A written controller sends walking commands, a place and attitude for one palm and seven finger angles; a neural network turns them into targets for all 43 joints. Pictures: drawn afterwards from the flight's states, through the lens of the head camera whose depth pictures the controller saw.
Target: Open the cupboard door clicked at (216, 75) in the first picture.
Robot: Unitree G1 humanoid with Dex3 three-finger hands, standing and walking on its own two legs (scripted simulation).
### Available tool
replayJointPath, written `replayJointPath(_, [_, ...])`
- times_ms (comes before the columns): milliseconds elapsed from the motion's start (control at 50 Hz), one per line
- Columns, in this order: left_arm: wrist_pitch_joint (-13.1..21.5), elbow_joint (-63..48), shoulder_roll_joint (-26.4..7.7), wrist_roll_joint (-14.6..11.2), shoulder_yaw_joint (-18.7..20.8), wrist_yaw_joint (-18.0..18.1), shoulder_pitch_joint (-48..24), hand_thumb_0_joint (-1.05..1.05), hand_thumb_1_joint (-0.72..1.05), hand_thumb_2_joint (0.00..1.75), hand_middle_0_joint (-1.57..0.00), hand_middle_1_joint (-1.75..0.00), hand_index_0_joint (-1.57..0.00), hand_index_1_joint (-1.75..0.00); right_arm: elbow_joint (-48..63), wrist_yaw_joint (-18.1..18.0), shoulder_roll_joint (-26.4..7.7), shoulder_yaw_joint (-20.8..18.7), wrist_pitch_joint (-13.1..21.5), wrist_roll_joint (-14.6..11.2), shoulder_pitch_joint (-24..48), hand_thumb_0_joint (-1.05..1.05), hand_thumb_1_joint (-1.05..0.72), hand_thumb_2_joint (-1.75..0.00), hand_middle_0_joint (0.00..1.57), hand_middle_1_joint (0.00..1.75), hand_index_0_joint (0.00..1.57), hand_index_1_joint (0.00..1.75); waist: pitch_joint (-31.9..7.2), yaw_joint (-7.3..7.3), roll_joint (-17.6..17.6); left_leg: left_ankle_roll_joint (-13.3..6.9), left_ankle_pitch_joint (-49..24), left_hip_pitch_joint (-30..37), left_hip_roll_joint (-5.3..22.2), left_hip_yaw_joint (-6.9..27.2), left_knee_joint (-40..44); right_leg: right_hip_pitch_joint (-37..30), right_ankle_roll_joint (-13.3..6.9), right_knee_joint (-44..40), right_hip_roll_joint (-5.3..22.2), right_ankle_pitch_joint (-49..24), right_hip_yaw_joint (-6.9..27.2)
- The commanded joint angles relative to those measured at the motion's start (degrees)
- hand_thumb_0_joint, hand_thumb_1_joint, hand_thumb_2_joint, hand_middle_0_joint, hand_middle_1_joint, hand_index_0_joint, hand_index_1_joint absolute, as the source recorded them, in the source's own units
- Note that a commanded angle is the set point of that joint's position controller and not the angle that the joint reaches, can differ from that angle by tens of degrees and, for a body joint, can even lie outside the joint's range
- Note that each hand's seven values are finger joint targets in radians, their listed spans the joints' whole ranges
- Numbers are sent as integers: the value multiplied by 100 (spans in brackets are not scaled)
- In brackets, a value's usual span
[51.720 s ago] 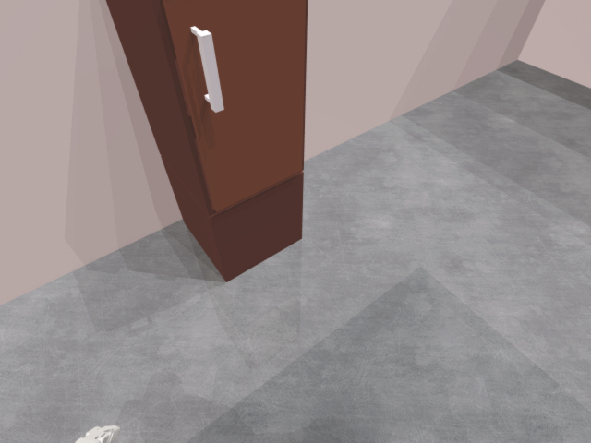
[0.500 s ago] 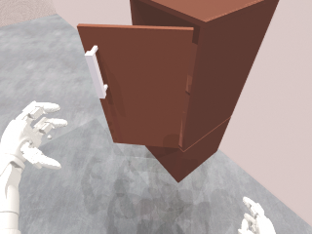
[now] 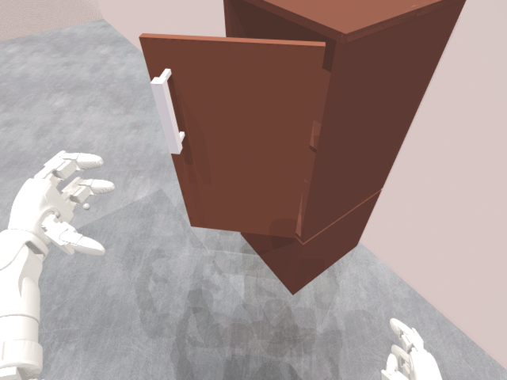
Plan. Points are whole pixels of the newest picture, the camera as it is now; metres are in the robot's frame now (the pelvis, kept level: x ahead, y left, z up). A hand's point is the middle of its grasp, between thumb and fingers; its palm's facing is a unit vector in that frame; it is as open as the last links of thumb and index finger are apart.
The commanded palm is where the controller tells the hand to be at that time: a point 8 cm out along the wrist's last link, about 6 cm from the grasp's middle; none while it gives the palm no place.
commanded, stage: move the hooked fingers beside the handle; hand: left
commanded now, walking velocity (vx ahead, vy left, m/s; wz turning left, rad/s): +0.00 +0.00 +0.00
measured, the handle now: (171, 113) +0.58 +0.22 +0.12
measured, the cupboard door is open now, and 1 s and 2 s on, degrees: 46 46 46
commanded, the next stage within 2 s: none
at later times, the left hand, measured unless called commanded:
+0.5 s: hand (109, 167) +0.40 +0.27 +0.13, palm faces -0.04 -1.00 -0.01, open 14.0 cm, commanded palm +0.38 +0.33 +0.13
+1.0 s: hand (119, 144) +0.46 +0.28 +0.13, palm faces -0.04 -1.00 +0.00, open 14.0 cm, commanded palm +0.45 +0.34 +0.12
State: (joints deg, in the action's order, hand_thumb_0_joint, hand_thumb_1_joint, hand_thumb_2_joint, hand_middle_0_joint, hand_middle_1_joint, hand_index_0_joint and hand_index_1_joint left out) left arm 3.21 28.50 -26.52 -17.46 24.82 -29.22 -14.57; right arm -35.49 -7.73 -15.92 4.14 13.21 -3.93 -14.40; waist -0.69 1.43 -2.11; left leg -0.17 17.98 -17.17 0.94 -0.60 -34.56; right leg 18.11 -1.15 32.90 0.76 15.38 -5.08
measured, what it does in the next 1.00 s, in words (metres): stands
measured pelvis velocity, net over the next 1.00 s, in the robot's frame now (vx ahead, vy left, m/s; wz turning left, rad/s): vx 0.01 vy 0.02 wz -0.03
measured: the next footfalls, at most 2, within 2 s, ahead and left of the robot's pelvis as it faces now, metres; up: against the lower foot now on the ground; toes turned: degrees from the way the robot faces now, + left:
none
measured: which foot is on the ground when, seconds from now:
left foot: down 0.00-1.00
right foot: down 0.00-1.00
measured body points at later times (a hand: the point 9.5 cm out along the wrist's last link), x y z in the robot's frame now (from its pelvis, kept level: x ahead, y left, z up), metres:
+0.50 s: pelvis +0.01 +0.01 +0.00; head +0.04 +0.01 +0.44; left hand +0.39 +0.33 +0.13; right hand +0.09 -0.26 -0.10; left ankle +0.00 +0.12 -0.73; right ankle +0.02 -0.11 -0.73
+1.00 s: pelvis +0.01 +0.02 -0.01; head +0.08 +0.03 +0.43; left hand +0.45 +0.34 +0.13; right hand +0.06 -0.26 -0.11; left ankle +0.00 +0.12 -0.73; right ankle +0.02 -0.11 -0.73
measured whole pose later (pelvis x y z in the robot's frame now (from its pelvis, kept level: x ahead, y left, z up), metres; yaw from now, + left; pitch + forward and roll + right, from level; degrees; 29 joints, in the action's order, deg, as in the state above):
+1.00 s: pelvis +0.01 +0.02 -0.01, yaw -2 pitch +11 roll -2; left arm 13.2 65.1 -38.4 -10.2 27.1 -31.3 -46.2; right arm -36.1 -4.9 -17.5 3.3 3.4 -2.4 -20.8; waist -2.7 -5.4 -0.3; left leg -1.4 20.5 -31.1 1.3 -1.8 -40.9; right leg 31.6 -0.1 37.1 0.6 16.1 -3.7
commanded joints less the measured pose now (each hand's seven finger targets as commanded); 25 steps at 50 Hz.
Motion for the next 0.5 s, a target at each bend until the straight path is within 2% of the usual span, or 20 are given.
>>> replayJointPath(0, [499,-750,-1763,-70,290,-27,-2777,0,-50,30,-30,-120,-30,-120,739,-84,-837,-322,274,-1,225,0,-90,-90,20,30,20,30,-1216,-277,-149,-152,-551,254,-136,183,493,-161,-20,-511,-65,-384,389])
replayJointPath(40, [551,-433,-1796,-30,274,-55,-2923,0,-50,30,-30,-120,-30,-120,713,-74,-859,-320,259,9,169,0,-90,-90,20,30,20,30,-1259,-261,-225,-138,-597,175,-148,190,475,-154,-34,-448,-46,-467,373])
replayJointPath(60, [544,-201,-1977,-51,435,-69,-2856,0,-50,30,-30,-120,-30,-120,711,-49,-893,-324,221,23,111,0,-90,-90,20,30,20,30,-1295,-204,-74,-138,-662,102,-142,201,450,-239,-54,-419,-63,-526,384])
replayJointPath(80, [573,-182,-2021,-26,436,-84,-2957,0,-50,30,-30,-120,-30,-120,732,-28,-906,-330,206,19,94,0,-90,-90,20,30,20,30,-1416,-202,-66,-140,-804,63,-147,202,443,-322,-49,-358,-54,-713,377])
replayJointPath(100, [573,-99,-1985,-4,420,-96,-2916,0,-50,30,-30,-120,-30,-120,767,-3,-899,-340,191,23,68,0,-90,-90,20,30,20,30,-1503,-170,-241,-135,-906,80,-161,175,413,-317,-61,-307,-48,-849,372])
replayJointPath(140, [590,110,-2088,17,508,-95,-2890,0,-50,30,-30,-120,-30,-120,760,42,-918,-363,137,31,-34,0,-90,-90,20,30,20,30,-1559,-175,-190,-133,-1017,21,-151,155,370,-307,-55,-268,-52,-1009,360])
replayJointPath(160, [603,211,-2271,-10,697,-95,-2773,0,-50,30,-30,-120,-30,-120,801,73,-952,-369,98,49,-91,0,-90,-90,20,30,20,30,-1586,-91,30,-135,-1109,-90,-151,157,347,-456,-64,-221,-74,-1104,358])
replayJointPath(180, [641,85,-2225,0,617,-119,-2856,0,-50,30,-30,-120,-30,-120,845,103,-949,-369,81,42,-72,0,-90,-90,20,30,20,30,-1658,-103,-169,-131,-1174,-76,-152,145,357,-436,-69,-185,-70,-1200,365])
replayJointPath(200, [623,275,-2231,20,657,-116,-2777,0,-50,30,-30,-120,-30,-120,858,117,-954,-387,52,43,-131,0,-90,-90,20,30,20,30,-1616,-106,-114,-141,-1195,-101,-148,124,331,-379,-69,-169,-79,-1239,356])
replayJointPath(220, [643,318,-2298,31,679,-109,-2910,0,-50,30,-30,-120,-30,-120,838,126,-976,-401,13,39,-187,0,-90,-90,20,30,20,30,-1570,-169,-57,-142,-1121,-167,-138,115,327,-294,-47,-185,-80,-1177,359])
replayJointPath(240, [670,386,-2335,55,678,-114,-3034,0,-50,30,-30,-120,-30,-120,830,130,-991,-409,-12,39,-231,0,-90,-90,20,30,20,30,-1549,-191,-149,-136,-1075,-183,-137,117,323,-218,-53,-174,-86,-1106,358])
replayJointPath(260, [702,434,-2414,27,712,-125,-3177,0,-50,30,-30,-120,-30,-120,839,140,-1011,-401,-49,46,-258,0,-90,-90,20,30,20,30,-1470,-197,-63,-133,-1055,-255,-132,135,309,-227,-67,-170,-110,-1066,368])
replayJointPath(320, [826,351,-2294,95,475,-142,-3684,0,-50,30,-30,-120,-30,-120,796,129,-1013,-444,-92,37,-393,0,-90,-90,20,30,20,30,-1743,-337,-341,-145,-1051,-50,-131,133,269,-51,-47,-156,-117,-1044,382])
replayJointPath(360, [910,395,-2344,74,501,-148,-3861,0,-50,30,-30,-120,-30,-120,757,125,-1042,-465,-124,56,-490,0,-90,-90,20,30,20,30,-1873,-349,-245,-137,-1254,44,-113,173,226,-97,-77,-111,-155,-1190,355])
replayJointPath(380, [944,340,-2424,100,547,-153,-3875,0,-50,30,-30,-120,-30,-120,746,133,-1038,-469,-132,58,-514,0,-90,-90,20,30,20,30,-2013,-312,-452,-131,-1302,95,-124,181,224,-114,-79,-95,-147,-1228,369])
replayJointPath(420, [928,585,-2200,117,376,-159,-3858,0,-50,30,-30,-120,-30,-120,679,134,-1031,-477,-175,60,-584,0,-90,-90,20,30,20,30,-1950,-381,-362,-127,-1327,130,-107,192,220,35,-70,-102,-152,-1229,318])
replayJointPath(460, [895,779,-2201,100,350,-158,-3918,0,-50,30,-30,-120,-30,-120,668,146,-1056,-466,-228,63,-623,0,-90,-90,20,30,20,30,-1815,-381,-203,-126,-1346,38,-95,207,225,84,-85,-103,-173,-1217,303])
replayJointPath(480, [865,911,-2318,139,409,-147,-4059,0,-50,30,-30,-120,-30,-120,623,151,-1078,-466,-254,67,-645,0,-90,-90,20,30,20,30,-1781,-413,-203,-134,-1298,-56,-97,197,220,95,-68,-102,-156,-1244,322])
